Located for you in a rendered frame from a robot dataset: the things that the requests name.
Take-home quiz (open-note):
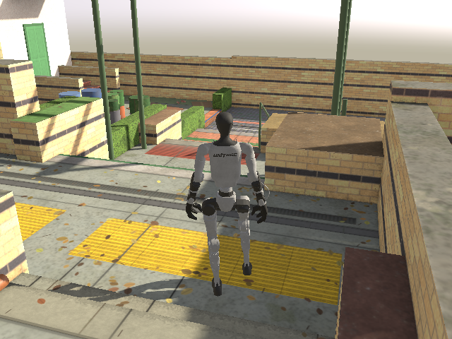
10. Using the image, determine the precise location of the left robot forearm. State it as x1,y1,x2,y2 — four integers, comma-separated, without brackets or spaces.
186,173,201,204

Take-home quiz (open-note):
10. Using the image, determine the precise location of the left robot upper arm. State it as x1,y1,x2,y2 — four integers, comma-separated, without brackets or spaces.
193,143,210,183

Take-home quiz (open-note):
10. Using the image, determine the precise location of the left robot hand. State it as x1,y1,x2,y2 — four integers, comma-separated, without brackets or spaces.
186,203,202,220

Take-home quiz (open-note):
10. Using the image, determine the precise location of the humanoid robot torso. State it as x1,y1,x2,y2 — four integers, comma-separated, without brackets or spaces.
209,139,242,212

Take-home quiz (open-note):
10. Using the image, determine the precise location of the right robot upper arm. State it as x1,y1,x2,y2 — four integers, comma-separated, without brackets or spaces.
239,142,258,182

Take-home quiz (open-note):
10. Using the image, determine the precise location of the right robot forearm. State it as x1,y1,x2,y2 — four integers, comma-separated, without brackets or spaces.
251,171,266,206

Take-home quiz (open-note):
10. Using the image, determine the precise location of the right robot hand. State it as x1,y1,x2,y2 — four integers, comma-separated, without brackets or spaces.
251,204,268,224

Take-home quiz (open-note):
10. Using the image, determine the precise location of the robot head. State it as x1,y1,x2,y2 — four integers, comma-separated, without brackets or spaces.
213,112,237,146

